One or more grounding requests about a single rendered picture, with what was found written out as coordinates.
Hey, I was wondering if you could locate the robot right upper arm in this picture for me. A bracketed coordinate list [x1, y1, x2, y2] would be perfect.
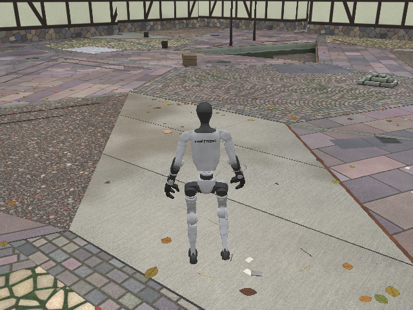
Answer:
[219, 130, 237, 165]

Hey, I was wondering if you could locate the right robot hand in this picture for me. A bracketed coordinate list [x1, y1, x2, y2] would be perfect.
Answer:
[230, 176, 245, 189]

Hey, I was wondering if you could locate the robot left upper arm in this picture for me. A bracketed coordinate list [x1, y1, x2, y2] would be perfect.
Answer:
[174, 130, 192, 167]

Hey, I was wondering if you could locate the right robot thigh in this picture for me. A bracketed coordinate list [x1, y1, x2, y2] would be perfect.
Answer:
[215, 180, 228, 218]

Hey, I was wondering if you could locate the robot right foot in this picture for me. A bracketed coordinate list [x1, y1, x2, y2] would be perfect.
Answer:
[221, 249, 230, 260]

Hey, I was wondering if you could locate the left robot hand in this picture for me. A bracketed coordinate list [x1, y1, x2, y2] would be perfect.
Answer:
[165, 183, 179, 199]

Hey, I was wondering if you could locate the robot right forearm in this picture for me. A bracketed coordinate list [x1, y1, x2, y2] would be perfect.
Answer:
[231, 156, 244, 179]

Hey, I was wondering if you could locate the robot left forearm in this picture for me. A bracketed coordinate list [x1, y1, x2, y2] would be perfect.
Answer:
[166, 157, 180, 185]

